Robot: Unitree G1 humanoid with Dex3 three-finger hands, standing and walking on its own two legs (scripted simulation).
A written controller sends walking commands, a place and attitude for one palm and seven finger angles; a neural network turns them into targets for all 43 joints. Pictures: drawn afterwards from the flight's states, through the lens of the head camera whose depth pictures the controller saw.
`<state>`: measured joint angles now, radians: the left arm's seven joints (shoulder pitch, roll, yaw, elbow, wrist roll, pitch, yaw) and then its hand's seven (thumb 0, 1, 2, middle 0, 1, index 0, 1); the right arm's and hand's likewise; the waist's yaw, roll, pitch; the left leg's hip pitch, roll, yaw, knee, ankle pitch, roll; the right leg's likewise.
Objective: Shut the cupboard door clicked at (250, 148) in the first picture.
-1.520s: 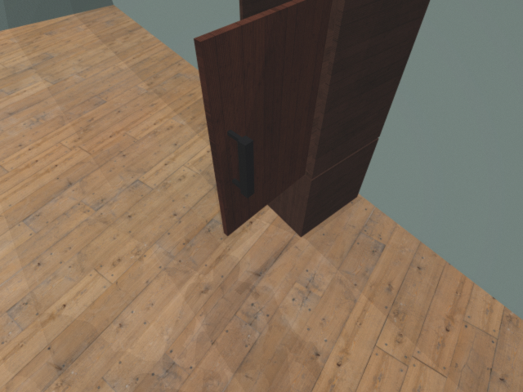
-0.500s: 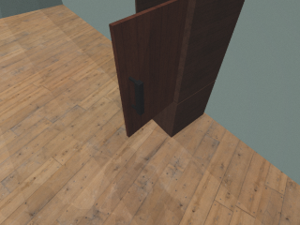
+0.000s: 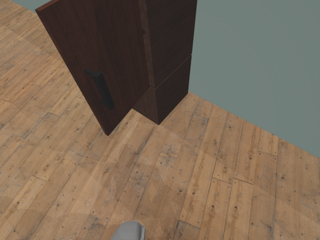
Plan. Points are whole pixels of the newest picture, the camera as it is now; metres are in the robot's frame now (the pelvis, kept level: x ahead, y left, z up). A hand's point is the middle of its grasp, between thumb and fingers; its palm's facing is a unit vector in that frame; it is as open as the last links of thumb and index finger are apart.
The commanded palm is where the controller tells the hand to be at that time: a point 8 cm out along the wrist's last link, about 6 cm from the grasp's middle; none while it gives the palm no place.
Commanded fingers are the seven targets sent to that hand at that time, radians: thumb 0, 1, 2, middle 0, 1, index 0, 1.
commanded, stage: walk around to get in front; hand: left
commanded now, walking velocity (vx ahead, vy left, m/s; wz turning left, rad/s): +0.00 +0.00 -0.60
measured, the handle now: (99, 90) +0.58 +0.28 -0.04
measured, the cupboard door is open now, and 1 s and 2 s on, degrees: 97 97 97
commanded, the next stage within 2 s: none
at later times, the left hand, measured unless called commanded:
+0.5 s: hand (97, 228) +0.15 +0.21 -0.16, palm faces -0.23 -0.94 -0.24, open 7.3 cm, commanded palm none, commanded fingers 0.00 0.90 0.90 -0.20 -0.30 -0.20 -0.30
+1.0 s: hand (142, 207) +0.22 +0.09 -0.16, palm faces -0.58 -0.80 -0.19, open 7.3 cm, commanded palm none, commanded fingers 0.00 0.90 0.90 -0.20 -0.30 -0.20 -0.30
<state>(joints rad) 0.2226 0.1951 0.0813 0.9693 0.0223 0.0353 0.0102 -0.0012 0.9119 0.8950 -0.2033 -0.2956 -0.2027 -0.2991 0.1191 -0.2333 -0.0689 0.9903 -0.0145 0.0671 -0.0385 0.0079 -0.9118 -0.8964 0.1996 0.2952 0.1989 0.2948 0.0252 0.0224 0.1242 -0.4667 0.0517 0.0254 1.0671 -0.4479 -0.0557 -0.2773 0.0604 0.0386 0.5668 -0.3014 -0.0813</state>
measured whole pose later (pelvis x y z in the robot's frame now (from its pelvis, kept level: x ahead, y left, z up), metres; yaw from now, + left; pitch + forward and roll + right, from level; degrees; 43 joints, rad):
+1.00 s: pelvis +0.00 -0.01 +0.00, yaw -35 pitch +2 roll -2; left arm 0.10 0.24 0.07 0.88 0.02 0.07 -0.05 0.00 0.91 0.90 -0.20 -0.30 -0.20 -0.30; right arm 0.29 -0.21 -0.02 0.92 -0.04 0.01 -0.03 0.01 -0.91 -0.90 0.20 0.30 0.20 0.30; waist -0.02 0.01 0.09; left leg -0.26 0.15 0.12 0.53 -0.29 -0.05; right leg -0.44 0.00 -0.05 0.89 -0.46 0.03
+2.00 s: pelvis +0.00 -0.06 -0.01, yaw -72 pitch +2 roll -1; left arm 0.16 0.24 0.07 0.90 0.01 0.07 -0.01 0.00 0.91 0.89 -0.21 -0.30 -0.20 -0.30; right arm 0.18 -0.24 -0.04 0.87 -0.01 0.02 -0.03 0.01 -0.91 -0.90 0.20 0.30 0.20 0.29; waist -0.01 -0.02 0.08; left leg -0.34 0.06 0.05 0.59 -0.31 -0.04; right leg -0.36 0.06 0.10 0.64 -0.35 0.01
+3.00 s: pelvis -0.08 -0.25 -0.01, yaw -109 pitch +2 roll -1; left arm 0.03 0.26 0.07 0.91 0.03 0.02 -0.08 0.00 0.92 0.90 -0.20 -0.29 -0.20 -0.30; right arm 0.45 -0.20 -0.02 1.01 -0.04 -0.03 -0.01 0.01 -0.91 -0.90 0.20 0.30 0.20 0.30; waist -0.06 0.01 0.10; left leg -0.02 0.19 0.26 0.48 -0.43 -0.10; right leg -0.49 -0.04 -0.14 0.67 -0.26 -0.04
